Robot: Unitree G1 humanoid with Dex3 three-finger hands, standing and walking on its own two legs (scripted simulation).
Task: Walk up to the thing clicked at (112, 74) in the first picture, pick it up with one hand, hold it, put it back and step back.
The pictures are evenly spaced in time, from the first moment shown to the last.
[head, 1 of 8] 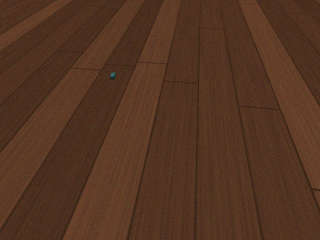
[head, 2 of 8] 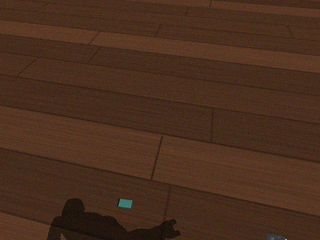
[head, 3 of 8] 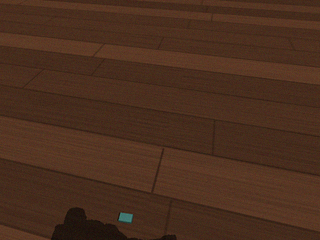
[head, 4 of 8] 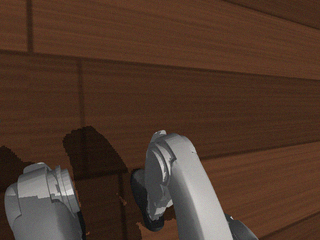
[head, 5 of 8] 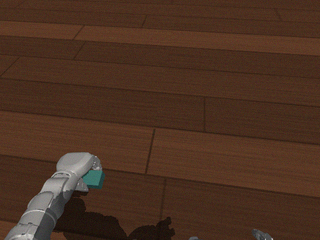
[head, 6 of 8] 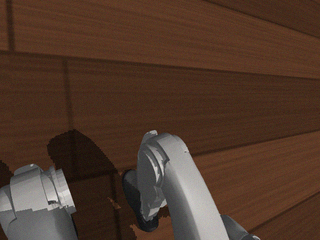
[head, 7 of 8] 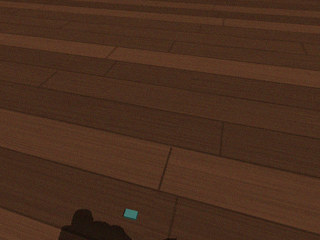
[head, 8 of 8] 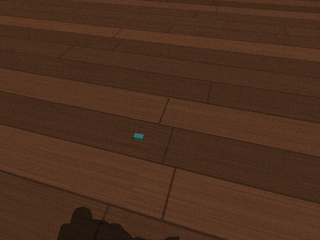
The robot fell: no
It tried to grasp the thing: yes
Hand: left
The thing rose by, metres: 0.69
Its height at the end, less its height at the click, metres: +0.00
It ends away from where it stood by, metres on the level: 0.01
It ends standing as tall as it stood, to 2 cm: yes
